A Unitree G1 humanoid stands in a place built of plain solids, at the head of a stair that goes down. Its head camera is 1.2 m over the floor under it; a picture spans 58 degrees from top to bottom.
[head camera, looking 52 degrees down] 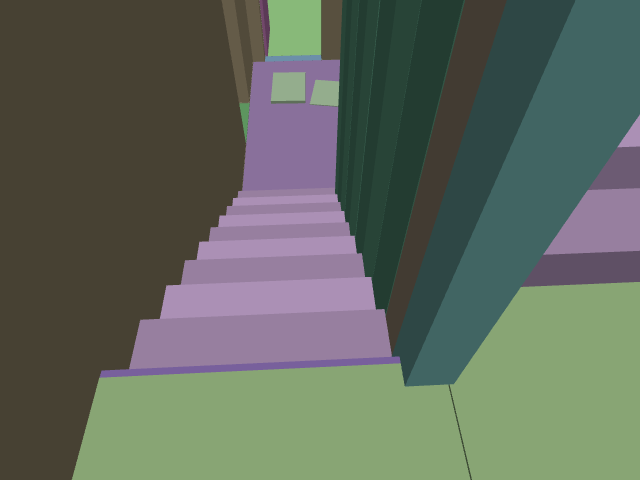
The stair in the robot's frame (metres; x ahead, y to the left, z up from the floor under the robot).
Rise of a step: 0.18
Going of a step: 0.25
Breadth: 0.87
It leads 3 degrees to the left of straight ahead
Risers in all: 10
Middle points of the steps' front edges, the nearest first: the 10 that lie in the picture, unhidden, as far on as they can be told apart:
0.49 0.19 0.00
0.74 0.20 -0.18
1.00 0.21 -0.35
1.25 0.23 -0.53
1.50 0.24 -0.71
1.76 0.25 -0.89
2.01 0.26 -1.07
2.26 0.28 -1.24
2.52 0.29 -1.42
2.77 0.30 -1.60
